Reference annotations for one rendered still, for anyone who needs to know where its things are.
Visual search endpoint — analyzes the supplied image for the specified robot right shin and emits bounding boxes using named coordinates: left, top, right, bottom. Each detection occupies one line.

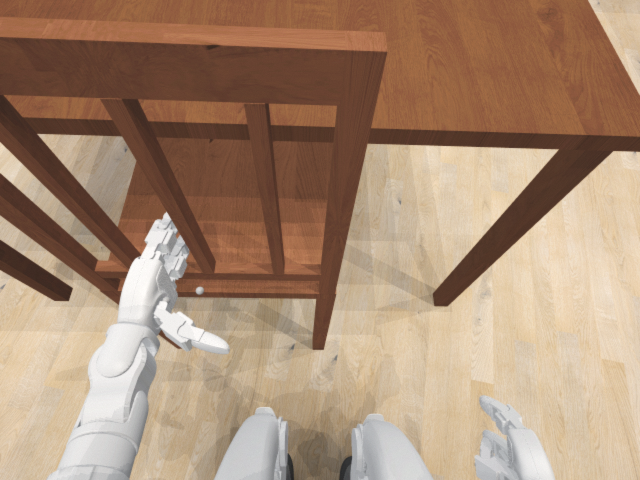
left=350, top=414, right=384, bottom=480

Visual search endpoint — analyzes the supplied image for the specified table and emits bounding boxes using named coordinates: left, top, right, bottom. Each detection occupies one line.
left=0, top=0, right=640, bottom=306

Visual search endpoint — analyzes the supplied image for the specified right robot hand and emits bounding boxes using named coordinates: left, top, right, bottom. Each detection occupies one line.
left=474, top=395, right=555, bottom=480

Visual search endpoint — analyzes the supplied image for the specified robot left thigh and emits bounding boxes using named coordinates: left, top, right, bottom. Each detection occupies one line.
left=214, top=414, right=288, bottom=480

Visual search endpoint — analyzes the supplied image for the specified chair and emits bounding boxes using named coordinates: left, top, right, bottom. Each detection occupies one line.
left=0, top=17, right=387, bottom=350

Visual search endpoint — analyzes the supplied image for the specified left robot forearm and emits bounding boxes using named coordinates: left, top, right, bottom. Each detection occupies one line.
left=46, top=322, right=160, bottom=480

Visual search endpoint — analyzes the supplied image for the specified left robot hand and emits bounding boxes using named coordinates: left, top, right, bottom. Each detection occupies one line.
left=117, top=212, right=230, bottom=354

